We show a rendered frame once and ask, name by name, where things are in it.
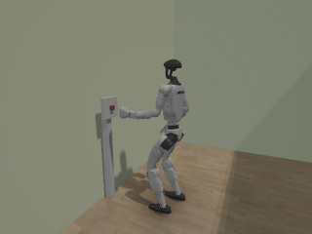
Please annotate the left robot upper arm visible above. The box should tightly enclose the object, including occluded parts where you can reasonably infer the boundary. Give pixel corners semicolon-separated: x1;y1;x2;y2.
151;85;173;117

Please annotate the panel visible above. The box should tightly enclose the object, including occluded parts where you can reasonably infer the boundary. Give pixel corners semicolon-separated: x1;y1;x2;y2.
100;96;118;200

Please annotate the right robot upper arm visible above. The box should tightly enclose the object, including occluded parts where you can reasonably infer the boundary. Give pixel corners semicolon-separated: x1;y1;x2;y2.
182;85;190;113

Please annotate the robot right hand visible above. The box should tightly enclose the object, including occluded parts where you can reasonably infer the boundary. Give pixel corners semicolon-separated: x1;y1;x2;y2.
160;124;169;136

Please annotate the robot left hand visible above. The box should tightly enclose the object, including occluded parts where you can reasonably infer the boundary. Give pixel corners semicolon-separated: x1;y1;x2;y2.
119;106;130;119

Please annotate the robot left forearm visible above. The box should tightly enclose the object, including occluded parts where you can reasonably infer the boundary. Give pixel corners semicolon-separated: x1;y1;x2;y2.
128;108;157;119

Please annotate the robot torso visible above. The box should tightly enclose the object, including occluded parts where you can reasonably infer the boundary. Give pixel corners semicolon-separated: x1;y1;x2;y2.
163;82;184;143

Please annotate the right robot shin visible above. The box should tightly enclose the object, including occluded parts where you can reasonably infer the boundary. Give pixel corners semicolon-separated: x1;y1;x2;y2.
162;159;181;195

